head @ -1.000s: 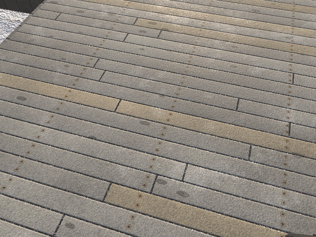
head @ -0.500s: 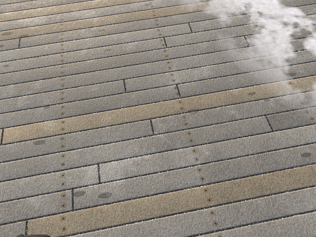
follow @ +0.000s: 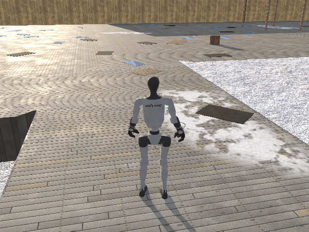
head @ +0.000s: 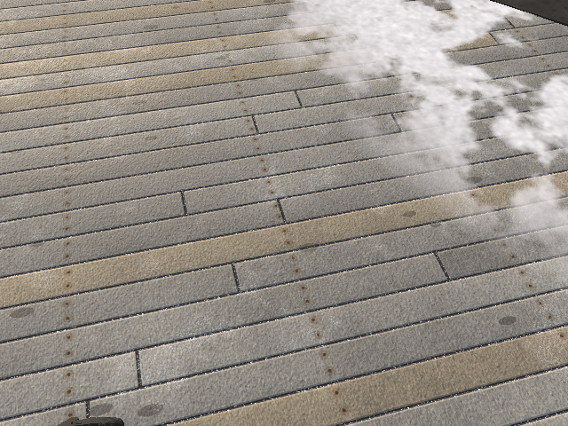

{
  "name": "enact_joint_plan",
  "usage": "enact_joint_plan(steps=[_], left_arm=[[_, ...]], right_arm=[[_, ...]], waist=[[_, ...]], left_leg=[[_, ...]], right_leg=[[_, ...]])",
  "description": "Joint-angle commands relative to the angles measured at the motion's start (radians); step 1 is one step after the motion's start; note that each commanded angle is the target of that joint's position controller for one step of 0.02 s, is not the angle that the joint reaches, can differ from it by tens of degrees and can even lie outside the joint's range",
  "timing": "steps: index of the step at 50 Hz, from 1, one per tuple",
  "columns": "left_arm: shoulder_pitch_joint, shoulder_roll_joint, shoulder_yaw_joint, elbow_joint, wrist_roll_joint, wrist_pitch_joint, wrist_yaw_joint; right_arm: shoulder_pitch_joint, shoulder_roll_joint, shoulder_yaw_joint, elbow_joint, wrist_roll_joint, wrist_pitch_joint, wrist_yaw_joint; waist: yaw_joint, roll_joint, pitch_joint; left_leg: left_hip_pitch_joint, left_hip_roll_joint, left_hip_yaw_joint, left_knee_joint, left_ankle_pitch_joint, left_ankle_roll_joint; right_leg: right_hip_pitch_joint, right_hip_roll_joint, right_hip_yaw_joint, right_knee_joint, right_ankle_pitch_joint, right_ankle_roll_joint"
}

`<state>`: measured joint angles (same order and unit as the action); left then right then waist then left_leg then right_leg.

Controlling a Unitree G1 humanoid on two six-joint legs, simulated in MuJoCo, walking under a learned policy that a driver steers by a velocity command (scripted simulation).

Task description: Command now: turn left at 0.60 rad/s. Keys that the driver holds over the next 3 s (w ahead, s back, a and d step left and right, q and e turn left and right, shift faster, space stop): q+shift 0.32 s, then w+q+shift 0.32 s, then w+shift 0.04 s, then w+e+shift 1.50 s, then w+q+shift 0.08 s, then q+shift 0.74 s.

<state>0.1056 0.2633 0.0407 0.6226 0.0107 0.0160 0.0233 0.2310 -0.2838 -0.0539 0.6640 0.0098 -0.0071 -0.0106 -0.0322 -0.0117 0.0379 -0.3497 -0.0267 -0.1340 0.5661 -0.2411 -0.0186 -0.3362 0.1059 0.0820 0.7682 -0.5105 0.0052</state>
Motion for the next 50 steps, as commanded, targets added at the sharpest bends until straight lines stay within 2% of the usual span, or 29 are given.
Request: enact_joint_plan(steps=[1, 5, 6, 7, 8, 9, 10, 11, 12, 16, 18, 20, 27, 28, 30, 32, 35, 37, 38, 39, 40, 41, 42, 43, 44, 45, 46, 48, 50], left_arm=[[-0.022, 0.086, 0.042, -0.083, -0.017, -0.026, -0.005], [0.082, 0.070, 0.051, -0.024, -0.030, -0.040, -0.029], [0.133, 0.099, 0.066, -0.002, -0.028, -0.036, -0.027], [0.151, 0.176, 0.086, -0.006, -0.013, -0.027, -0.018], [0.078, 0.242, 0.095, -0.027, 0.039, -0.023, -0.022], [0.029, 0.200, 0.083, -0.057, 0.047, -0.034, -0.018], [-0.025, 0.143, 0.066, -0.065, 0.036, -0.039, -0.009], [-0.053, 0.125, 0.060, -0.072, 0.020, -0.042, 0.002], [-0.062, 0.121, 0.058, -0.067, 0.006, -0.042, 0.012], [0.053, 0.140, 0.059, -0.036, 0.016, -0.026, 0.033], [0.150, 0.176, 0.072, -0.013, 0.005, -0.026, 0.027], [0.166, 0.205, 0.080, -0.006, -0.007, -0.042, 0.018], [0.225, 0.198, 0.083, 0.054, 0.000, -0.088, 0.001], [0.318, 0.156, 0.063, 0.096, 0.039, -0.087, -0.019], [0.341, 0.153, 0.059, 0.116, 0.037, -0.094, -0.025], [0.345, 0.162, 0.057, 0.133, 0.040, -0.095, -0.019], [0.395, 0.166, 0.049, 0.180, 0.041, -0.089, -0.005], [0.383, 0.196, 0.044, 0.210, 0.029, -0.086, 0.000], [0.376, 0.238, 0.048, 0.225, 0.024, -0.081, -0.001], [0.339, 0.270, 0.049, 0.225, 0.010, -0.076, -0.004], [0.304, 0.256, 0.039, 0.207, 0.003, -0.077, -0.013], [0.328, 0.082, 0.004, 0.130, -0.027, -0.084, -0.043], [0.254, 0.157, 0.018, 0.105, -0.031, -0.094, -0.040], [0.165, 0.163, 0.030, 0.088, -0.039, -0.094, -0.038], [0.234, 0.123, 0.019, 0.114, -0.036, -0.094, -0.036], [0.274, 0.106, 0.021, 0.154, -0.015, -0.080, -0.044], [0.353, 0.079, 0.014, 0.191, 0.001, -0.059, -0.052], [0.353, 0.062, 0.020, 0.222, -0.005, -0.030, -0.069], [0.267, 0.034, 0.018, 0.200, -0.008, -0.017, -0.082]], right_arm=[[-0.023, -0.214, -0.079, -0.074, 0.020, 0.004, -0.026], [-0.117, -0.198, -0.089, -0.115, 0.036, 0.062, -0.038], [-0.124, -0.175, -0.082, -0.124, 0.040, 0.064, -0.037], [-0.066, -0.114, -0.067, -0.120, 0.027, 0.064, -0.031], [-0.035, -0.120, -0.072, -0.140, 0.020, 0.048, -0.030], [-0.011, -0.195, -0.092, -0.123, 0.006, 0.035, -0.026], [-0.002, -0.227, -0.104, -0.094, 0.012, 0.037, -0.021], [0.019, -0.210, -0.104, -0.067, 0.012, 0.045, -0.023], [0.026, -0.186, -0.098, -0.061, 0.012, 0.050, -0.021], [-0.073, -0.127, -0.065, -0.117, 0.024, 0.047, -0.001], [-0.120, -0.128, -0.056, -0.145, 0.028, 0.046, 0.011], [-0.142, -0.148, -0.060, -0.164, 0.032, 0.041, 0.022], [-0.180, -0.093, -0.041, -0.168, 0.042, 0.001, 0.046], [-0.257, -0.088, -0.036, -0.167, -0.086, 0.047, 0.085], [-0.302, -0.067, -0.028, -0.183, -0.061, 0.061, 0.118], [-0.331, -0.065, -0.021, -0.188, -0.043, 0.054, 0.133], [-0.378, -0.054, -0.002, -0.192, -0.057, 0.039, 0.132], [-0.293, -0.056, -0.001, -0.152, -0.065, 0.031, 0.108], [-0.177, -0.088, -0.017, -0.116, -0.063, 0.025, 0.089], [0.032, -0.117, -0.037, -0.052, -0.062, 0.014, 0.072], [0.244, -0.173, -0.066, 0.023, -0.072, 0.007, 0.054], [0.226, -0.314, -0.090, 0.020, -0.071, -0.002, 0.033], [0.224, -0.316, -0.088, -0.023, -0.074, -0.009, 0.024], [0.174, -0.253, -0.068, 0.027, -0.078, -0.015, 0.017], [0.141, -0.198, -0.053, 0.058, -0.074, -0.031, 0.014], [0.066, -0.146, -0.038, 0.066, -0.063, -0.047, 0.017], [0.039, -0.116, -0.027, 0.064, -0.051, -0.058, 0.014], [0.059, -0.050, -0.008, 0.096, -0.039, -0.085, 0.019], [0.098, -0.062, -0.012, 0.132, -0.029, -0.106, 0.027]], waist=[[0.022, 0.169, -0.141], [0.073, 0.179, -0.178], [0.088, 0.158, -0.186], [0.057, -0.023, -0.181], [0.018, -0.249, -0.110], [-0.002, -0.180, -0.085], [-0.016, -0.101, -0.056], [-0.019, -0.062, -0.044], [-0.013, -0.073, -0.035], [0.066, -0.095, -0.049], [0.122, -0.079, -0.082], [0.129, -0.086, -0.050], [0.134, -0.065, 0.044], [0.162, -0.017, 0.064], [0.165, -0.084, 0.108], [0.146, -0.093, 0.139], [0.132, -0.069, 0.174], [0.062, -0.077, 0.120], [-0.009, -0.088, 0.048], [-0.130, -0.079, -0.057], [-0.242, -0.015, -0.190], [-0.132, 0.342, -0.349], [-0.186, 0.132, -0.419], [-0.137, 0.038, -0.185], [-0.052, 0.039, -0.047], [0.012, 0.030, -0.012], [0.052, 0.099, -0.015], [0.065, 0.092, 0.021], [0.060, 0.095, 0.075]], left_leg=[[0.281, 0.235, -0.402, -0.177, 0.375, 0.219], [0.146, 0.131, -0.343, -0.147, 0.276, 0.144], [0.043, 0.092, -0.317, -0.113, 0.139, 0.101], [-0.136, -0.009, -0.206, 0.081, -0.177, 0.038], [-0.318, -0.090, -0.085, 0.289, -0.364, -0.005], [-0.317, 0.012, -0.075, 0.461, -0.335, -0.030], [-0.308, 0.032, -0.053, 0.524, -0.264, -0.043], [-0.316, 0.041, -0.038, 0.563, -0.192, -0.058], [-0.344, 0.054, -0.020, 0.607, -0.131, -0.070], [-0.398, 0.099, 0.083, 0.574, -0.059, -0.113], [-0.456, 0.136, 0.089, 0.548, -0.055, -0.112], [-0.535, 0.154, 0.078, 0.535, -0.047, -0.095], [-0.594, 0.185, 0.100, 0.468, 0.074, -0.028], [-0.579, 0.137, 0.184, 0.475, 0.049, -0.008], [-0.573, 0.152, 0.192, 0.436, 0.072, 0.029], [-0.566, 0.158, 0.201, 0.400, 0.077, 0.067], [-0.494, 0.119, 0.226, 0.280, -0.018, 0.129], [-0.218, 0.018, 0.282, 0.177, -0.098, 0.186], [-0.041, -0.055, 0.311, 0.172, -0.148, 0.207], [0.244, -0.092, 0.292, 0.095, -0.094, 0.225], [0.613, -0.023, 0.158, 0.038, -0.117, 0.219], [0.866, 0.347, -0.394, -0.156, -0.550, 0.223], [0.748, 0.441, -0.609, -0.323, -0.612, 0.201], [0.581, 0.409, -0.413, -0.322, -0.445, 0.156], [0.409, 0.380, -0.281, -0.330, -0.277, 0.139], [0.339, 0.302, -0.150, -0.342, -0.189, 0.105], [0.263, 0.282, -0.075, -0.364, -0.140, 0.086], [0.213, 0.240, 0.032, -0.414, -0.051, 0.040], [0.204, 0.235, 0.126, -0.458, 0.052, 0.008]], right_leg=[[-0.168, -0.024, 0.045, 0.014, -0.036, 0.022], [0.099, 0.009, -0.021, -0.332, 0.221, 0.029], [0.233, -0.039, -0.008, -0.427, 0.319, 0.011], [0.362, -0.253, 0.201, -0.486, 0.292, -0.069], [0.268, -0.468, 0.467, -0.527, 0.377, -0.203], [0.221, -0.515, 0.450, -0.526, 0.427, -0.253], [0.189, -0.452, 0.323, -0.508, 0.439, -0.226], [0.201, -0.375, 0.216, -0.492, 0.430, -0.187], [0.222, -0.344, 0.144, -0.477, 0.495, -0.172], [0.319, -0.333, -0.009, -0.464, 0.736, -0.211], [0.413, -0.396, 0.051, -0.550, 0.328, -0.228], [0.458, -0.444, 0.108, -0.623, 0.051, -0.218], [0.518, -0.436, -0.089, -0.661, 0.099, -0.144], [0.491, -0.439, -0.156, -0.661, 0.076, -0.127], [0.467, -0.437, -0.204, -0.666, 0.078, -0.109], [0.471, -0.453, -0.252, -0.672, 0.117, -0.100], [0.481, -0.461, -0.324, -0.666, 0.344, -0.111], [0.415, -0.455, -0.388, -0.578, 0.877, -0.116], [0.393, -0.461, -0.394, -0.421, 1.211, -0.134], [0.286, -0.451, -0.409, -0.174, 1.348, -0.140], [0.030, -0.388, -0.392, 0.157, 1.063, -0.123], [-0.342, -0.180, -0.265, 0.586, 0.010, -0.071], [-0.370, -0.101, 0.053, 0.706, 0.066, -0.092], [-0.439, -0.137, 0.053, 0.702, 0.200, -0.098], [-0.391, -0.192, 0.016, 0.623, 0.265, -0.097], [-0.344, -0.232, 0.016, 0.551, 0.304, -0.090], [-0.269, -0.247, 0.005, 0.528, 0.337, -0.075], [-0.253, -0.255, 0.004, 0.526, 0.374, -0.067], [-0.338, -0.259, -0.010, 0.510, 0.430, -0.063]])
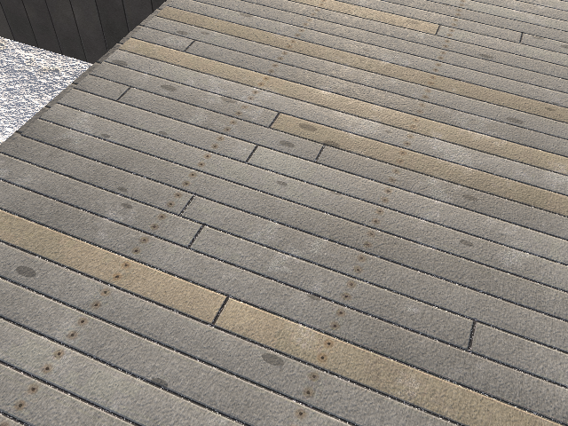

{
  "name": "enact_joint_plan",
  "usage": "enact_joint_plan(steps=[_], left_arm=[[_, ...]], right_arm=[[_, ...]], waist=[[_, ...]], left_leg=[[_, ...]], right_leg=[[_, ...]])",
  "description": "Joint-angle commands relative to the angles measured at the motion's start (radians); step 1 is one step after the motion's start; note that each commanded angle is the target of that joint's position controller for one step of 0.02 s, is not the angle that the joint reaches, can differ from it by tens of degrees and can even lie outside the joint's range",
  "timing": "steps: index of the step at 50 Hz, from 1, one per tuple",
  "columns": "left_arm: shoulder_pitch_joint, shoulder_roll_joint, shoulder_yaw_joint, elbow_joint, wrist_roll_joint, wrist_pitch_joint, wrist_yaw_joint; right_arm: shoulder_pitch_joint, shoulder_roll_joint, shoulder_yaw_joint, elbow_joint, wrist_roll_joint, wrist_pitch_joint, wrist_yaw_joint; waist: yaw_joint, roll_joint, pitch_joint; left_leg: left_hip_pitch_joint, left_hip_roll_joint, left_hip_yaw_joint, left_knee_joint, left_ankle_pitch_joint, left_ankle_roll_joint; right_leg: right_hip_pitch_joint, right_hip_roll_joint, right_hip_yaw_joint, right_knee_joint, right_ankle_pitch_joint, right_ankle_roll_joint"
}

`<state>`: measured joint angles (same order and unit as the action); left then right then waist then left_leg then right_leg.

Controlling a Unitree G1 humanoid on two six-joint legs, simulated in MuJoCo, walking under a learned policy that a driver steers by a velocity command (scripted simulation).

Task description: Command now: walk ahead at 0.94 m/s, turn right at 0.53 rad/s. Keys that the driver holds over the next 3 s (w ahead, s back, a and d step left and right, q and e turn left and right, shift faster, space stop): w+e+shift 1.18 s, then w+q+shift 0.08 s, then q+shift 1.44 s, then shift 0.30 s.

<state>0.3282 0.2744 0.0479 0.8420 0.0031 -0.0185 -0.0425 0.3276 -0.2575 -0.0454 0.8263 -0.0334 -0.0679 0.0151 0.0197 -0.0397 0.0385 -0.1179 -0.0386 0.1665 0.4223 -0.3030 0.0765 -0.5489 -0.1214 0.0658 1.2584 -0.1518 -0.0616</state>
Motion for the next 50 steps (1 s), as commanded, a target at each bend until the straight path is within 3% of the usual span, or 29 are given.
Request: enact_joint_plan(steps=[1, 5, 9, 11, 13, 14, 15, 16, 17, 18, 19, 21, 22, 24, 25, 28, 31, 33, 34, 35, 36, 37, 38, 39, 41, 43, 45, 46, 50], left_arm=[[-0.008, 0.022, 0.010, -0.030, -0.004, 0.020, -0.019], [-0.188, 0.023, -0.002, -0.086, -0.007, 0.009, -0.030], [-0.263, 0.030, -0.025, -0.134, 0.000, 0.005, -0.040], [-0.177, 0.073, -0.017, -0.120, 0.000, 0.017, -0.037], [0.165, 0.163, 0.022, -0.027, 0.004, 0.029, -0.020], [0.377, 0.221, 0.056, 0.036, 0.001, 0.025, -0.002], [0.313, 0.222, 0.077, 0.044, -0.039, 0.025, 0.018], [0.174, 0.286, 0.076, 0.019, -0.012, 0.022, 0.016], [0.140, 0.305, 0.084, -0.016, 0.011, 0.021, 0.026], [0.127, 0.203, 0.067, -0.023, 0.025, 0.015, 0.040], [0.078, 0.152, 0.053, -0.012, 0.028, 0.008, 0.042], [0.046, 0.161, 0.047, -0.021, 0.014, -0.031, 0.050], [0.038, 0.153, 0.039, -0.021, 0.006, -0.048, 0.049], [0.032, 0.194, 0.051, -0.034, 0.004, -0.072, 0.046], [0.060, 0.171, 0.048, -0.025, -0.002, -0.076, 0.044], [0.113, 0.193, 0.064, -0.014, -0.012, -0.072, 0.030], [0.108, 0.221, 0.078, -0.017, -0.010, -0.069, 0.031], [0.067, 0.271, 0.089, -0.029, 0.001, -0.073, 0.031], [-0.009, 0.291, 0.093, -0.047, 0.005, -0.078, 0.027], [-0.049, 0.184, 0.066, -0.079, 0.007, -0.090, 0.028], [0.042, 0.018, 0.019, -0.141, -0.037, -0.088, 0.029], [0.066, 0.085, 0.008, -0.138, -0.023, -0.068, 0.038], [-0.013, 0.141, 0.019, -0.121, 0.004, -0.049, 0.034], [-0.054, 0.148, 0.024, -0.124, 0.017, -0.038, 0.020], [-0.129, 0.102, 0.014, -0.162, 0.039, -0.017, -0.012], [-0.161, 0.058, -0.005, -0.209, 0.036, 0.008, -0.030], [-0.240, 0.058, -0.014, -0.250, 0.034, 0.017, -0.036], [-0.250, 0.052, -0.020, -0.277, 0.030, 0.018, -0.041], [-0.397, 0.074, -0.030, -0.317, 0.027, 0.019, -0.062]], right_arm=[[0.016, -0.074, -0.018, -0.017, 0.013, -0.050, 0.004], [0.094, -0.048, -0.002, 0.026, 0.006, -0.058, -0.005], [0.086, -0.105, 0.004, 0.038, 0.005, -0.044, -0.043], [0.074, -0.176, -0.009, 0.033, 0.002, -0.032, -0.077], [-0.038, -0.238, -0.031, -0.006, -0.012, -0.003, -0.089], [-0.116, -0.253, -0.041, -0.030, -0.012, 0.010, -0.079], [-0.204, -0.166, -0.026, -0.041, -0.002, 0.007, -0.045], [-0.112, -0.030, 0.020, -0.138, -0.021, -0.026, -0.031], [-0.084, -0.048, 0.032, -0.214, 0.003, -0.053, -0.022], [-0.115, -0.113, 0.031, -0.199, -0.010, -0.076, -0.017], [-0.149, -0.132, 0.024, -0.194, -0.016, -0.074, -0.013], [-0.153, -0.117, 0.038, -0.187, -0.053, -0.031, -0.014], [-0.169, -0.104, 0.046, -0.193, -0.058, -0.009, -0.011], [-0.266, -0.091, 0.059, -0.243, -0.049, 0.007, 0.001], [-0.341, -0.088, 0.062, -0.265, -0.036, 0.004, 0.006], [-0.440, -0.047, 0.079, -0.313, -0.001, 0.002, 0.008], [-0.418, -0.089, 0.065, -0.321, 0.006, -0.006, -0.004], [-0.226, -0.182, 0.023, -0.270, 0.012, -0.014, -0.025], [-0.012, -0.229, -0.002, -0.217, 0.013, -0.018, -0.040], [0.217, -0.300, -0.035, -0.171, -0.012, -0.023, -0.061], [0.172, -0.347, -0.041, -0.184, -0.052, -0.024, -0.058], [0.027, -0.312, -0.055, -0.198, -0.041, -0.011, -0.047], [-0.065, -0.196, -0.032, -0.219, -0.030, -0.004, -0.043], [-0.073, -0.143, -0.019, -0.196, -0.024, -0.002, -0.038], [0.017, -0.113, -0.008, -0.118, -0.022, -0.014, -0.034], [0.037, -0.096, -0.006, -0.071, 0.003, -0.035, -0.020], [0.045, -0.074, -0.001, -0.047, 0.009, -0.049, -0.008], [0.020, -0.106, -0.006, -0.050, 0.007, -0.057, -0.007], [0.062, -0.137, -0.012, -0.013, 0.002, -0.070, -0.012]], waist=[[-0.001, 0.121, 0.101], [-0.031, 0.116, 0.128], [0.012, 0.104, 0.101], [0.083, 0.159, 0.013], [0.262, 0.182, -0.140], [0.362, 0.127, -0.191], [0.326, -0.110, -0.092], [0.091, -0.198, -0.055], [0.083, -0.185, -0.229], [0.059, 0.033, -0.093], [0.002, 0.145, 0.001], [-0.062, 0.186, 0.080], [-0.076, 0.193, 0.096], [-0.053, 0.134, 0.113], [-0.019, 0.133, 0.129], [0.067, 0.044, 0.055], [0.064, -0.009, -0.018], [-0.041, -0.019, -0.162], [-0.177, -0.017, -0.253], [-0.258, 0.080, -0.367], [-0.128, 0.407, -0.467], [-0.077, 0.377, -0.396], [-0.081, 0.206, -0.246], [-0.072, 0.102, -0.148], [-0.065, 0.108, -0.058], [-0.031, 0.140, -0.025], [-0.026, 0.095, 0.016], [0.000, 0.139, 0.012], [-0.023, 0.065, 0.106]], left_leg=[[-0.021, 0.225, -0.112, -0.327, 0.182, -0.103], [0.083, 0.179, 0.057, -0.323, 0.601, -0.109], [0.166, 0.194, 0.147, -0.258, 1.153, -0.131], [0.239, 0.245, 0.145, -0.099, 1.519, -0.131], [0.178, 0.287, 0.105, 0.303, 1.622, -0.110], [0.020, 0.252, 0.078, 0.691, 1.358, -0.086], [-0.252, 0.015, 0.054, 1.116, 0.222, -0.065], [-0.598, -0.046, -0.095, 1.334, -0.170, -0.091], [-0.781, -0.038, -0.284, 1.368, -0.187, -0.108], [-0.813, 0.030, -0.306, 1.226, -0.113, -0.081], [-0.754, 0.075, -0.297, 1.108, -0.058, -0.082], [-0.638, 0.123, -0.285, 0.966, -0.046, -0.117], [-0.574, 0.144, -0.262, 0.878, -0.043, -0.135], [-0.489, 0.161, -0.206, 0.663, 0.052, -0.160], [-0.464, 0.159, -0.181, 0.556, 0.130, -0.165], [-0.353, 0.092, -0.144, 0.265, 0.370, -0.139], [-0.248, 0.041, -0.167, 0.113, 0.376, -0.108], [-0.012, -0.001, -0.191, 0.102, 0.242, -0.089], [0.210, 0.034, -0.199, 0.109, 0.179, -0.078], [0.443, 0.215, -0.368, 0.119, -0.132, -0.053], [0.603, 0.514, -0.912, -0.082, -0.396, 0.018], [0.486, 0.511, -1.082, -0.191, -0.626, 0.074], [0.340, 0.448, -0.891, -0.180, -0.585, 0.063], [0.210, 0.404, -0.714, -0.174, -0.376, 0.047], [0.088, 0.340, -0.471, -0.183, -0.097, 0.013], [0.038, 0.346, -0.388, -0.237, -0.033, 0.007], [0.003, 0.310, -0.220, -0.262, 0.167, -0.018], [-0.021, 0.312, -0.181, -0.288, 0.174, -0.020], [0.000, 0.252, 0.027, -0.351, 0.402, -0.047]], right_leg=[[-0.164, -0.025, -0.007, -0.005, 0.111, 0.001], [-0.251, 0.038, -0.140, -0.152, 0.211, -0.034], [-0.092, 0.126, -0.284, -0.431, 0.198, -0.090], [0.067, 0.186, -0.316, -0.477, 0.155, -0.119], [0.398, 0.220, -0.258, -0.480, 0.031, -0.174], [0.623, 0.194, -0.146, -0.578, -0.025, -0.237], [0.708, 0.151, -0.036, -0.709, -0.021, -0.265], [0.761, 0.055, 0.306, -0.618, 0.298, -0.354], [0.904, -0.109, 0.713, -0.885, -0.144, -0.517], [0.764, -0.130, 0.778, -1.055, -0.363, -0.446], [0.600, -0.089, 0.678, -1.079, -0.377, -0.375], [0.367, -0.002, 0.536, -1.074, -0.190, -0.332], [0.258, 0.045, 0.460, -1.088, -0.154, -0.314], [0.127, 0.100, 0.381, -1.133, -0.048, -0.304], [0.123, 0.138, 0.323, -1.113, 0.088, -0.274], [0.225, 0.159, 0.296, -1.078, 0.313, -0.201], [0.382, 0.129, 0.318, -0.968, 0.519, -0.150], [0.440, 0.129, 0.327, -0.717, 0.720, -0.100], [0.351, 0.157, 0.309, -0.486, 0.672, -0.082], [0.190, 0.209, 0.243, -0.160, 0.332, -0.077], [-0.089, 0.301, 0.136, 0.116, -0.356, -0.050], [-0.224, 0.209, 0.079, 0.196, -0.258, -0.061], [-0.244, 0.145, 0.047, 0.175, -0.167, -0.058], [-0.222, 0.110, 0.027, 0.124, -0.128, -0.050], [-0.202, 0.053, 0.027, 0.078, -0.123, -0.041], [-0.247, 0.015, 0.020, 0.080, -0.100, -0.032], [-0.271, 0.008, -0.001, 0.052, -0.023, -0.029], [-0.256, 0.008, -0.008, -0.001, 0.040, -0.028], [-0.207, 0.037, -0.137, -0.284, 0.171, -0.053]])
Over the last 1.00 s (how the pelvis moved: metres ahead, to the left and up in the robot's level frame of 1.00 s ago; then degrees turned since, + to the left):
0.24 0.24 0.01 34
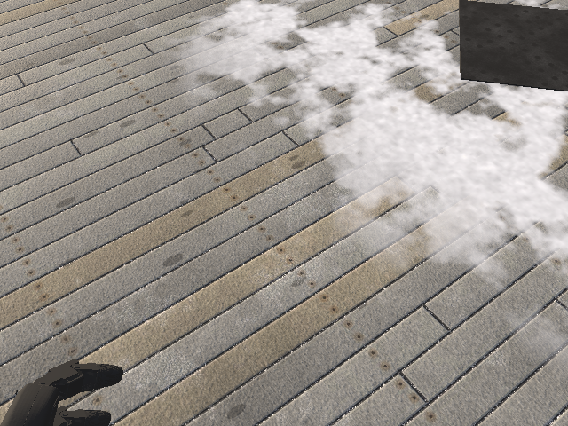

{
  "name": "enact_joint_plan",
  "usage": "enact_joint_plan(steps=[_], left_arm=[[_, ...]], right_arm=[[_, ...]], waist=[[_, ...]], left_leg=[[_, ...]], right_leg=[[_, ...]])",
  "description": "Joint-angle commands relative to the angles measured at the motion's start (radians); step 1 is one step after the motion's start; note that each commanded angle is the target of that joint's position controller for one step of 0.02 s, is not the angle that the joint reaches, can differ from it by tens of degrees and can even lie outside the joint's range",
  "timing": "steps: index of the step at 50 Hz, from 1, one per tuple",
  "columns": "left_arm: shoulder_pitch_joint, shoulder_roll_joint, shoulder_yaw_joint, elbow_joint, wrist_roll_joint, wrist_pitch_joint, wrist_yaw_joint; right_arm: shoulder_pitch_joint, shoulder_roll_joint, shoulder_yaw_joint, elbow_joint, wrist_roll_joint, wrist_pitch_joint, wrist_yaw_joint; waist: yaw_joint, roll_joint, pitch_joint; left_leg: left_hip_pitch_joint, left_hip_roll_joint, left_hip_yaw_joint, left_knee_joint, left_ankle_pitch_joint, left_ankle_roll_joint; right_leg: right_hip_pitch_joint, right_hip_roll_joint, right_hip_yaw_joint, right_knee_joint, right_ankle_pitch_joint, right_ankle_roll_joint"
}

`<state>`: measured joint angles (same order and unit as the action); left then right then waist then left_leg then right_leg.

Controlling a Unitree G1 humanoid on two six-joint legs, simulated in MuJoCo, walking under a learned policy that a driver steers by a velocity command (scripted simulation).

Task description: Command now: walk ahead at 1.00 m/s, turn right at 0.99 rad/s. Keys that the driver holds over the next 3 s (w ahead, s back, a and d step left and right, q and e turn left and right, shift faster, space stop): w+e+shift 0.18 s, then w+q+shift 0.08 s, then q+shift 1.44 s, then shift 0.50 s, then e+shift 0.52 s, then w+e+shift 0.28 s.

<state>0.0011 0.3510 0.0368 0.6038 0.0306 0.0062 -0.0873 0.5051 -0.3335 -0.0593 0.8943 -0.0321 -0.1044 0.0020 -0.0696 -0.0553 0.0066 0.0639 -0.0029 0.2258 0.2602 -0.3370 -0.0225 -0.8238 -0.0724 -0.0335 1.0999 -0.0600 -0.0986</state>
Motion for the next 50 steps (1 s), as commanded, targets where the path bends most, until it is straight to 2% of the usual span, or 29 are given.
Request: enact_joint_plan(steps=[1, 4, 5, 7, 8, 9, 10, 12, 13, 15, 18, 19, 20, 21, 23, 24, 26, 27, 28, 29, 30, 31, 32, 33, 36, 38, 41, 45, 50], left_arm=[[-0.107, -0.013, -0.025, -0.087, 0.002, -0.009, -0.023], [-0.089, -0.005, -0.023, -0.066, 0.000, -0.018, -0.015], [-0.015, 0.018, -0.015, -0.045, 0.000, -0.020, -0.006], [0.347, 0.100, 0.030, 0.062, -0.004, -0.030, 0.023], [0.450, 0.146, 0.067, 0.116, -0.016, -0.028, 0.048], [0.321, 0.246, 0.086, 0.088, -0.007, -0.012, 0.070], [0.397, 0.281, 0.098, 0.048, 0.012, -0.001, 0.075], [0.373, 0.169, 0.080, 0.106, 0.001, -0.021, 0.100], [0.325, 0.121, 0.063, 0.111, 0.006, -0.046, 0.100], [0.266, 0.047, 0.026, 0.114, -0.010, -0.082, 0.101], [0.295, 0.046, 0.023, 0.172, -0.013, -0.117, 0.080], [0.273, 0.041, 0.017, 0.175, -0.012, -0.122, 0.078], [0.208, 0.003, 0.017, 0.140, -0.042, -0.131, 0.097], [0.227, 0.015, 0.012, 0.144, -0.051, -0.132, 0.113], [0.344, 0.059, 0.018, 0.183, -0.036, -0.115, 0.140], [0.353, 0.079, 0.022, 0.186, -0.029, -0.104, 0.149], [0.297, 0.094, 0.028, 0.157, -0.019, -0.081, 0.162], [0.223, 0.098, 0.031, 0.127, -0.010, -0.074, 0.164], [0.119, 0.095, 0.032, 0.097, -0.015, -0.072, 0.159], [0.220, -0.061, -0.001, 0.063, 0.019, -0.072, 0.125], [0.456, -0.045, -0.017, 0.050, -0.029, -0.082, 0.095], [0.380, 0.073, -0.001, 0.042, -0.040, -0.080, 0.081], [0.224, 0.089, 0.015, 0.017, -0.019, -0.063, 0.086], [0.244, 0.070, 0.011, -0.004, -0.021, -0.048, 0.095], [0.253, 0.050, 0.015, 0.003, -0.006, -0.029, 0.112], [0.200, 0.009, 0.006, -0.005, 0.004, -0.038, 0.127], [0.147, 0.008, 0.011, -0.010, -0.020, -0.028, 0.138], [0.049, 0.016, 0.024, -0.017, -0.031, -0.033, 0.134], [0.032, 0.046, 0.048, 0.002, -0.038, -0.075, 0.109]], right_arm=[[-0.082, -0.073, 0.000, -0.066, -0.002, -0.031, -0.002], [-0.024, -0.140, -0.012, -0.058, -0.002, -0.008, -0.022], [-0.024, -0.174, -0.021, -0.061, -0.004, 0.009, -0.031], [-0.099, -0.214, -0.032, -0.097, -0.010, 0.042, -0.035], [-0.116, -0.197, -0.032, -0.127, -0.008, 0.044, -0.020], [-0.059, -0.025, 0.008, -0.180, -0.021, 0.037, 0.005], [-0.134, -0.094, 0.003, -0.272, 0.007, 0.013, -0.004], [-0.195, -0.085, 0.020, -0.256, 0.017, -0.008, -0.009], [-0.200, -0.069, 0.025, -0.224, -0.002, 0.004, -0.012], [-0.096, -0.034, 0.034, -0.183, -0.014, 0.050, 0.003], [-0.190, 0.001, 0.035, -0.194, 0.008, 0.066, 0.018], [-0.194, 0.028, 0.042, -0.193, 0.018, 0.067, 0.025], [-0.302, 0.035, 0.041, -0.217, 0.079, 0.016, 0.010], [-0.347, 0.036, 0.045, -0.232, 0.076, -0.010, 0.017], [-0.431, 0.027, 0.034, -0.260, 0.058, -0.038, 0.039], [-0.406, 0.012, 0.025, -0.264, 0.057, -0.038, 0.052], [-0.224, -0.050, -0.011, -0.236, 0.052, -0.021, 0.070], [-0.061, -0.110, -0.041, -0.201, 0.053, -0.004, 0.066], [0.122, -0.142, -0.056, -0.159, 0.051, 0.013, 0.051], [0.098, -0.173, -0.042, -0.162, 0.015, 0.014, 0.029], [-0.068, -0.205, -0.038, -0.260, -0.047, 0.008, 0.019], [-0.198, -0.176, -0.051, -0.348, -0.023, 0.031, 0.012], [-0.273, -0.098, -0.028, -0.354, 0.024, 0.054, 0.009], [-0.314, -0.114, -0.027, -0.371, 0.030, 0.060, 0.003], [-0.352, -0.103, -0.032, -0.379, 0.033, 0.072, -0.001], [-0.301, -0.124, -0.043, -0.360, 0.041, 0.081, -0.017], [-0.302, -0.153, -0.059, -0.362, 0.060, 0.119, -0.045], [-0.313, -0.144, -0.067, -0.380, 0.062, 0.154, -0.058], [-0.317, -0.129, -0.076, -0.401, 0.056, 0.160, -0.050]], waist=[[0.055, 0.073, 0.159], [0.084, 0.133, 0.084], [0.135, 0.163, 0.028], [0.306, 0.183, -0.141], [0.323, 0.070, -0.189], [0.142, -0.160, -0.143], [0.206, -0.073, -0.356], [0.142, 0.129, -0.097], [0.092, 0.200, -0.018], [0.006, 0.156, 0.008], [0.012, 0.125, 0.094], [0.006, 0.096, 0.074], [0.064, 0.071, 0.065], [0.085, 0.086, 0.047], [0.141, 0.071, 0.000], [0.128, 0.029, -0.028], [0.031, -0.077, -0.127], [-0.064, -0.094, -0.175], [-0.195, 0.008, -0.176], [-0.070, 0.394, -0.184], [0.046, 0.312, -0.448], [0.017, 0.146, -0.414], [0.039, -0.071, -0.165], [0.104, -0.052, -0.126], [0.131, 0.007, -0.041], [0.097, 0.023, -0.102], [0.080, 0.102, -0.192], [0.038, 0.196, -0.127], [0.030, 0.249, -0.113]], left_leg=[[-0.145, 0.209, 0.012, -0.180, 0.555, 0.042], [-0.001, 0.219, 0.072, -0.006, 1.239, 0.015], [0.028, 0.243, 0.069, 0.125, 1.399, 0.012], [-0.096, 0.289, 0.029, 0.589, 1.423, 0.042], [-0.323, 0.205, 0.036, 0.931, 0.921, 0.025], [-0.764, 0.048, -0.001, 1.313, -0.165, -0.015], [-0.912, -0.008, -0.236, 1.447, -0.138, -0.013], [-0.915, 0.112, -0.266, 1.247, 0.023, 0.013], [-0.820, 0.148, -0.262, 1.178, 0.021, 0.020], [-0.645, 0.168, -0.267, 1.083, -0.016, -0.003], [-0.609, 0.130, -0.224, 0.812, 0.085, 0.014], [-0.565, 0.107, -0.203, 0.714, 0.197, 0.031], [-0.566, 0.108, -0.226, 0.617, 0.299, 0.022], [-0.566, 0.072, -0.188, 0.478, 0.432, 0.019], [-0.546, -0.021, -0.116, 0.294, 0.665, 0.023], [-0.500, -0.057, -0.101, 0.259, 0.696, 0.026], [-0.282, -0.129, -0.091, 0.312, 0.606, 0.046], [-0.115, -0.122, -0.127, 0.349, 0.563, 0.070], [0.019, -0.032, -0.237, 0.267, 0.636, 0.129], [0.199, 0.158, -0.539, 0.322, 1.149, 0.250], [0.325, 0.372, -1.017, 0.204, 0.924, 0.440], [0.176, 0.334, -1.026, 0.110, 0.500, 0.434], [-0.085, 0.214, -0.888, 0.026, 0.160, 0.337], [-0.211, 0.230, -0.925, -0.018, 0.018, 0.353], [-0.450, 0.066, -0.734, -0.009, 0.211, 0.288], [-0.416, 0.046, -0.677, 0.064, 0.526, 0.277], [-0.328, 0.030, -0.697, 0.098, 0.410, 0.212], [-0.313, -0.006, -0.764, 0.077, 0.088, 0.158], [-0.249, -0.007, -0.871, 0.151, 0.194, 0.158]], right_leg=[[0.088, 0.005, -0.082, -0.201, 0.073, -0.034], [0.260, 0.124, -0.190, -0.321, -0.002, -0.087], [0.351, 0.156, -0.189, -0.336, -0.058, -0.104], [0.755, 0.200, -0.113, -0.387, -0.150, -0.163], [1.002, 0.192, -0.012, -0.482, -0.192, -0.188], [1.177, -0.075, 0.437, -0.507, -0.207, -0.275], [1.323, -0.199, 0.826, -0.703, -0.294, -0.405], [1.026, -0.192, 0.666, -0.836, -0.234, -0.299], [0.848, -0.136, 0.543, -0.821, -0.071, -0.242], [0.622, -0.128, 0.395, -0.855, 0.294, -0.233], [0.534, -0.032, 0.125, -0.877, 0.669, -0.140], [0.526, 0.013, 0.037, -0.884, 0.725, -0.087], [0.518, 0.004, 0.040, -0.852, 0.656, -0.070], [0.570, 0.021, 0.010, -0.843, 0.616, -0.045], [0.701, 0.036, -0.017, -0.807, 0.585, 0.009], [0.734, 0.036, -0.030, -0.741, 0.627, 0.040], [0.708, 0.020, -0.038, -0.537, 0.787, 0.096], [0.627, 0.014, -0.039, -0.348, 0.811, 0.121], [0.494, 0.085, -0.055, 0.048, 0.492, 0.161], [0.191, 0.252, -0.020, 0.482, -0.637, 0.202], [0.091, 0.241, 0.237, 0.673, -0.584, 0.206], [0.117, 0.180, 0.260, 0.597, -0.469, 0.155], [0.098, 0.154, 0.203, 0.466, -0.399, 0.117], [0.103, 0.133, 0.209, 0.412, -0.360, 0.118], [0.238, 0.100, 0.198, 0.112, -0.336, 0.146], [0.254, 0.123, 0.178, -0.046, -0.298, 0.179], [0.254, 0.142, 0.209, -0.162, -0.189, 0.201], [0.267, 0.158, 0.231, -0.323, -0.146, 0.190], [0.418, 0.165, 0.250, -0.583, -0.159, 0.156]])
Over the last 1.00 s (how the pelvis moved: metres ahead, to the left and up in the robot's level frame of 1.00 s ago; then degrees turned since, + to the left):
0.83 -0.20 -0.01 -53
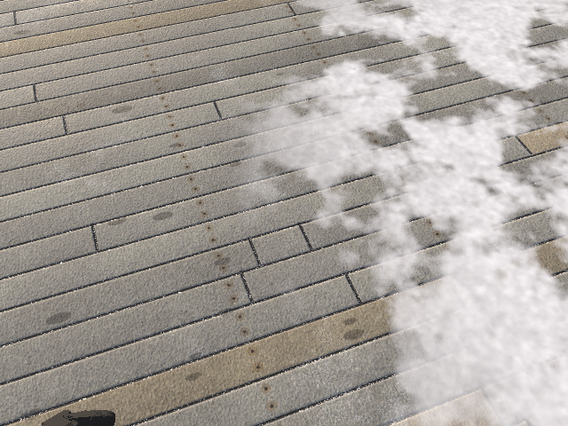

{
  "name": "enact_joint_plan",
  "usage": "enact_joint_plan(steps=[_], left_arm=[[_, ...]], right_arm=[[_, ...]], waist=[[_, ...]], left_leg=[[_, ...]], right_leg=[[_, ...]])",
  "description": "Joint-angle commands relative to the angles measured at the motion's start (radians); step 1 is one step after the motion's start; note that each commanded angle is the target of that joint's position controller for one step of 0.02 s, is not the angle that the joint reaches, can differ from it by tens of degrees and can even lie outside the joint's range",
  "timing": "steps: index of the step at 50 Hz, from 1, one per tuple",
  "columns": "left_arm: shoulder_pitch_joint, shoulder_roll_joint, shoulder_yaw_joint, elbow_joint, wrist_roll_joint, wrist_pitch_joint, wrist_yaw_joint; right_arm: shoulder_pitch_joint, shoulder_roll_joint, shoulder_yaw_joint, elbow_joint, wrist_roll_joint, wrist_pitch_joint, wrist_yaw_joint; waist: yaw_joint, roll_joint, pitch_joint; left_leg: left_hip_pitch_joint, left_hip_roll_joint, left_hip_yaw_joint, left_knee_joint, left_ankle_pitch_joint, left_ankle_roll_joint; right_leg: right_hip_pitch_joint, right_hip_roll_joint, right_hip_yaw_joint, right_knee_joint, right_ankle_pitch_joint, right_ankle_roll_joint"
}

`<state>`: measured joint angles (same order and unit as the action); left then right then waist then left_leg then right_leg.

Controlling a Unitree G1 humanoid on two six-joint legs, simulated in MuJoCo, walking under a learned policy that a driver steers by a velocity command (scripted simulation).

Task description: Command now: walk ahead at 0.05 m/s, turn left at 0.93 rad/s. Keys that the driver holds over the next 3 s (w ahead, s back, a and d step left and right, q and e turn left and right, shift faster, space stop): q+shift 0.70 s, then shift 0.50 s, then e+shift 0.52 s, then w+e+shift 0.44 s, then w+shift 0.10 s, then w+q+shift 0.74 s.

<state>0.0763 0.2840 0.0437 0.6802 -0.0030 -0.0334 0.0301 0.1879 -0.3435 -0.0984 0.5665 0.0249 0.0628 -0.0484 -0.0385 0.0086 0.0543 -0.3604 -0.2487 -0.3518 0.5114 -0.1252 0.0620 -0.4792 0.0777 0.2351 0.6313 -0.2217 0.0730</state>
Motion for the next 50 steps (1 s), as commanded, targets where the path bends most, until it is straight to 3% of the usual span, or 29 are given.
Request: enact_joint_plan(steps=[1, 2, 3, 4, 5, 6, 7, 8, 11, 14, 19, 23, 25, 26, 27, 28, 29, 30, 31, 32, 34, 38, 42, 45, 47, 48, 49, 50], left_arm=[[-0.017, 0.123, 0.049, -0.061, -0.007, -0.040, -0.012], [0.008, 0.134, 0.056, -0.048, -0.007, -0.041, -0.013], [-0.011, 0.170, 0.063, -0.061, 0.006, -0.029, -0.007], [-0.008, 0.208, 0.069, -0.070, 0.045, -0.010, -0.006], [-0.001, 0.157, 0.068, -0.080, 0.045, -0.009, -0.002], [-0.042, 0.109, 0.056, -0.097, 0.031, -0.003, 0.007], [-0.064, 0.087, 0.048, -0.107, 0.019, 0.009, 0.017], [-0.071, 0.091, 0.044, -0.112, 0.011, 0.019, 0.025], [-0.029, 0.108, 0.042, -0.097, 0.027, 0.036, 0.037], [0.019, 0.129, 0.053, -0.079, 0.030, 0.043, 0.034], [-0.007, 0.171, 0.077, -0.064, 0.020, 0.042, 0.010], [-0.005, 0.187, 0.093, -0.046, -0.010, 0.028, -0.017], [-0.003, 0.172, 0.094, -0.031, -0.029, 0.023, -0.023], [0.053, 0.131, 0.087, -0.005, -0.028, 0.023, -0.029], [0.063, 0.084, 0.074, -0.030, 0.008, 0.023, -0.034], [-0.025, 0.064, 0.061, -0.106, 0.036, 0.017, -0.023], [-0.099, 0.123, 0.074, -0.110, 0.023, 0.015, -0.014], [-0.113, 0.124, 0.076, -0.112, 0.007, 0.012, -0.006], [-0.081, 0.129, 0.080, -0.091, 0.011, 0.012, 0.004], [-0.056, 0.139, 0.083, -0.084, 0.019, 0.014, 0.009], [-0.023, 0.123, 0.079, -0.067, 0.020, 0.011, 0.000], [-0.010, 0.087, 0.058, -0.044, 0.007, 0.017, -0.010], [-0.015, 0.096, 0.053, -0.052, 0.001, 0.022, -0.022], [-0.006, 0.102, 0.052, -0.062, -0.001, 0.015, -0.029], [0.033, 0.091, 0.051, -0.056, -0.001, 0.005, -0.036], [0.051, 0.090, 0.050, -0.054, 0.009, -0.001, -0.038], [0.052, 0.137, 0.055, -0.068, 0.031, -0.003, -0.034], [0.022, 0.191, 0.063, -0.065, 0.044, 0.002, -0.028]], right_arm=[[-0.014, -0.114, -0.036, -0.080, 0.003, -0.007, 0.004], [-0.009, -0.090, -0.028, -0.082, 0.010, -0.007, 0.009], [0.074, -0.033, -0.010, -0.067, 0.005, -0.005, 0.014], [0.082, -0.068, -0.017, -0.102, 0.012, -0.012, 0.024], [0.076, -0.175, -0.043, -0.088, 0.002, -0.023, 0.034], [0.079, -0.204, -0.054, -0.061, 0.007, -0.018, 0.037], [0.092, -0.184, -0.051, -0.036, 0.005, -0.006, 0.032], [0.106, -0.155, -0.041, -0.032, 0.000, 0.003, 0.030], [0.054, -0.094, -0.014, -0.067, 0.009, 0.001, 0.032], [0.000, -0.076, -0.006, -0.093, 0.007, -0.007, 0.032], [-0.012, -0.048, 0.003, -0.096, -0.003, -0.006, 0.045], [-0.006, -0.061, -0.010, -0.091, 0.000, 0.016, 0.060], [0.045, -0.063, -0.025, -0.070, 0.002, 0.024, 0.064], [0.115, -0.101, -0.046, -0.042, -0.001, 0.022, 0.053], [0.180, -0.243, -0.086, -0.044, 0.001, 0.013, 0.034], [0.116, -0.299, -0.083, -0.088, -0.040, -0.019, 0.038], [0.112, -0.235, -0.073, -0.087, -0.050, -0.043, 0.051], [0.088, -0.211, -0.061, -0.070, -0.038, -0.057, 0.046], [0.034, -0.175, -0.052, -0.071, -0.013, -0.055, 0.036], [-0.017, -0.152, -0.040, -0.081, 0.001, -0.046, 0.027], [-0.044, -0.145, -0.033, -0.094, -0.012, -0.036, 0.014], [-0.034, -0.144, -0.031, -0.082, -0.013, -0.032, 0.003], [-0.037, -0.139, -0.018, -0.070, -0.027, -0.025, 0.014], [-0.052, -0.125, -0.006, -0.062, -0.026, -0.024, 0.025], [-0.083, -0.107, 0.003, -0.059, -0.016, -0.024, 0.026], [-0.075, -0.088, 0.009, -0.052, -0.013, -0.026, 0.025], [-0.030, -0.047, 0.021, -0.047, -0.031, -0.033, 0.024], [0.043, -0.039, 0.021, -0.039, -0.033, -0.042, 0.024]], waist=[[0.016, 0.183, -0.160], [0.027, 0.124, -0.178], [-0.021, -0.035, -0.233], [-0.039, -0.275, -0.222], [-0.015, -0.242, -0.209], [-0.011, -0.172, -0.167], [-0.009, -0.113, -0.135], [-0.002, -0.095, -0.104], [0.032, -0.122, -0.070], [0.073, -0.148, -0.105], [0.066, -0.163, -0.136], [0.048, -0.176, -0.138], [0.006, -0.149, -0.151], [-0.013, -0.060, -0.159], [-0.010, 0.253, -0.138], [0.003, 0.361, -0.209], [-0.056, 0.216, -0.235], [-0.025, 0.175, -0.186], [0.012, 0.109, -0.162], [0.038, 0.114, -0.153], [0.057, 0.121, -0.178], [0.037, 0.120, -0.203], [0.014, 0.157, -0.184], [0.009, 0.169, -0.166], [0.043, 0.165, -0.154], [0.059, 0.141, -0.147], [0.031, 0.020, -0.161], [-0.041, -0.205, -0.143]], left_leg=[[0.164, 0.223, -0.302, -0.072, -0.030, 0.061], [0.107, 0.177, -0.262, 0.012, -0.192, 0.031], [-0.020, 0.101, -0.133, 0.206, -0.470, -0.011], [-0.193, 0.016, 0.072, 0.424, -0.570, -0.062], [-0.253, 0.114, 0.108, 0.600, -0.487, -0.113], [-0.264, 0.151, 0.132, 0.660, -0.404, -0.130], [-0.274, 0.168, 0.157, 0.720, -0.340, -0.142], [-0.301, 0.176, 0.189, 0.793, -0.295, -0.150], [-0.345, 0.242, 0.296, 0.763, -0.227, -0.169], [-0.365, 0.310, 0.320, 0.660, -0.216, -0.194], [-0.204, 0.348, 0.371, 0.444, -0.201, -0.165], [-0.074, 0.328, 0.420, 0.245, -0.217, -0.105], [0.062, 0.291, 0.444, 0.054, -0.123, -0.052], [0.214, 0.271, 0.396, -0.052, -0.008, -0.007], [0.417, 0.488, 0.053, -0.112, 0.436, 0.101], [0.422, 0.630, -0.240, -0.114, 0.501, 0.305], [0.408, 0.604, -0.177, -0.153, 0.388, 0.305], [0.363, 0.548, -0.110, -0.158, 0.302, 0.247], [0.333, 0.499, -0.053, -0.145, 0.249, 0.191], [0.281, 0.475, -0.019, -0.137, 0.262, 0.166], [0.227, 0.430, 0.004, -0.123, 0.317, 0.156], [0.223, 0.411, 0.003, -0.081, 0.299, 0.141], [0.151, 0.416, -0.054, -0.059, 0.275, 0.150], [0.150, 0.417, -0.107, -0.033, 0.297, 0.153], [0.130, 0.383, -0.114, -0.011, 0.246, 0.125], [0.097, 0.351, -0.102, -0.002, 0.155, 0.086], [0.044, 0.280, -0.034, 0.087, -0.033, 0.025], [-0.036, 0.145, 0.114, 0.213, -0.334, -0.045]], right_leg=[[0.141, -0.001, -0.029, -0.207, 0.056, -0.027], [0.266, -0.071, -0.016, -0.318, 0.167, -0.059], [0.434, -0.263, 0.116, -0.292, 0.273, -0.149], [0.444, -0.431, 0.305, -0.303, 0.425, -0.305], [0.405, -0.476, 0.334, -0.315, 0.371, -0.353], [0.376, -0.406, 0.211, -0.300, 0.277, -0.316], [0.347, -0.337, 0.111, -0.290, 0.196, -0.270], [0.321, -0.311, 0.057, -0.296, 0.188, -0.257], [0.327, -0.281, -0.072, -0.329, 0.255, -0.271], [0.425, -0.326, -0.113, -0.332, 0.293, -0.301], [0.391, -0.369, -0.230, -0.329, 0.297, -0.290], [0.391, -0.412, -0.289, -0.275, 0.313, -0.247], [0.358, -0.404, -0.347, -0.164, 0.262, -0.179], [0.257, -0.350, -0.403, -0.025, 0.168, -0.114], [-0.064, -0.223, -0.480, 0.303, -0.270, -0.013], [-0.293, -0.100, -0.293, 0.527, -0.461, 0.028], [-0.309, -0.104, -0.190, 0.613, -0.409, 0.007], [-0.310, -0.110, -0.159, 0.597, -0.315, -0.021], [-0.303, -0.126, -0.147, 0.554, -0.234, -0.027], [-0.264, -0.122, -0.146, 0.512, -0.182, -0.023], [-0.179, -0.080, -0.155, 0.470, -0.113, -0.008], [-0.101, -0.054, -0.159, 0.269, -0.064, 0.014], [0.002, -0.057, -0.167, 0.181, -0.096, 0.005], [0.054, -0.063, -0.173, 0.098, -0.131, -0.017], [0.157, -0.063, -0.188, -0.078, -0.026, -0.043], [0.246, -0.085, -0.174, -0.201, 0.127, -0.063], [0.334, -0.214, -0.047, -0.238, 0.319, -0.104], [0.347, -0.357, 0.110, -0.247, 0.526, -0.245]])
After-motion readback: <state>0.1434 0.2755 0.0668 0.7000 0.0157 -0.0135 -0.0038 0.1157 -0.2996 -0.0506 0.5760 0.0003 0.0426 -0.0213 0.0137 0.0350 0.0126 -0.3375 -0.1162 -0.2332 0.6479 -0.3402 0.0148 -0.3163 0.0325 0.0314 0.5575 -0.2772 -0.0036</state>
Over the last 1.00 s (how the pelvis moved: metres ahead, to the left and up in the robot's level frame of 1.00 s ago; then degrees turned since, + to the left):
0.64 -0.09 0.00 14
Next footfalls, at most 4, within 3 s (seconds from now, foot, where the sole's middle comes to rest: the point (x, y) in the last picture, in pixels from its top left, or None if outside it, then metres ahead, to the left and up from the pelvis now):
0.06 right None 0.14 -0.14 -0.77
0.52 left None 0.01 0.11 -0.77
0.96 right None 0.19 -0.03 -0.77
1.26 left None -0.04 0.10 -0.77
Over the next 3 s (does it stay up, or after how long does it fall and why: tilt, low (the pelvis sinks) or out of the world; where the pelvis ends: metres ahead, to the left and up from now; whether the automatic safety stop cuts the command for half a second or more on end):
stays up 0.83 0.12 -0.04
